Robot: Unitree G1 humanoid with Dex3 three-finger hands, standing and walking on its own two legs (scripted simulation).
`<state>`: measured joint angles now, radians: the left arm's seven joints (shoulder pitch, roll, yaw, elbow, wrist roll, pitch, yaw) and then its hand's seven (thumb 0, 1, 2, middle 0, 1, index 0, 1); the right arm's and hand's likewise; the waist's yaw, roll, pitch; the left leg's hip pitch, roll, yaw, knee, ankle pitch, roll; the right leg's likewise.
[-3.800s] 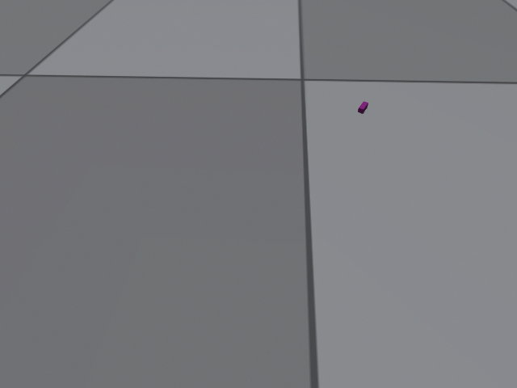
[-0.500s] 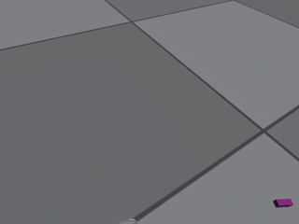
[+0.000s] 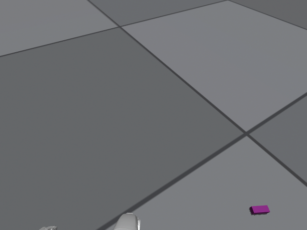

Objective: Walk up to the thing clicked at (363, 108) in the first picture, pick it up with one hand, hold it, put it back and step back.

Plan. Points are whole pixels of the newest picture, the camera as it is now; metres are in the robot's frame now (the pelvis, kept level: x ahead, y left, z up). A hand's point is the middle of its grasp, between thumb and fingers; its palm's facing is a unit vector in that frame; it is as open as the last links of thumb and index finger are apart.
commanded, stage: walk up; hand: left
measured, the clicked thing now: (259, 209) +0.41 -0.58 -0.72
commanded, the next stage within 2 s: none
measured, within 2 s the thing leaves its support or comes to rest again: neither
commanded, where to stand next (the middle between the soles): +0.06 -0.87 m, yaw +8 degrees
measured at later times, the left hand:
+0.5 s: hand out of the picture +0.14 +0.10 -0.14, palm faces -0.10 -0.94 -0.33, open 7.4 cm
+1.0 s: hand out of the picture +0.12 -0.10 -0.15, palm faces -0.06 -0.94 -0.32, open 7.4 cm
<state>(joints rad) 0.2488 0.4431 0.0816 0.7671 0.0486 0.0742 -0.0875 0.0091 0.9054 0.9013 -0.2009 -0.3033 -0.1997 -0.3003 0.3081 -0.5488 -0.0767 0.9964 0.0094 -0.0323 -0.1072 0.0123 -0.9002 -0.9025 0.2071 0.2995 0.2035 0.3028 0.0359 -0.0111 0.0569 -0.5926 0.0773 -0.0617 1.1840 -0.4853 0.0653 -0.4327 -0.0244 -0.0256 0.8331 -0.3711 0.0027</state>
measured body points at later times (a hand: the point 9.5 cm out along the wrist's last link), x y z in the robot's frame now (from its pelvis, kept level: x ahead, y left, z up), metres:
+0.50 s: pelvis +0.02 -0.19 +0.00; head +0.06 -0.14 +0.45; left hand +0.15 +0.15 -0.12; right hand +0.03 -0.58 -0.03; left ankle +0.07 +0.00 -0.70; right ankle +0.08 -0.40 -0.66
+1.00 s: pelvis +0.02 -0.39 +0.01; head +0.06 -0.33 +0.45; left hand +0.12 -0.05 -0.13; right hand +0.03 -0.74 -0.05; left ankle +0.08 -0.24 -0.70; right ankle +0.08 -0.57 -0.63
